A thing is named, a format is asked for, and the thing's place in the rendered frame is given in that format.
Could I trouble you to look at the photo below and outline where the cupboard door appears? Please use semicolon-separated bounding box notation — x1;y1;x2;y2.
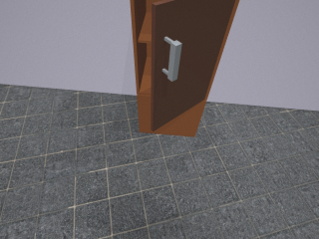
151;0;235;132

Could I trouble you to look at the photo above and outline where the handle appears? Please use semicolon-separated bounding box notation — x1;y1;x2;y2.
162;37;182;82

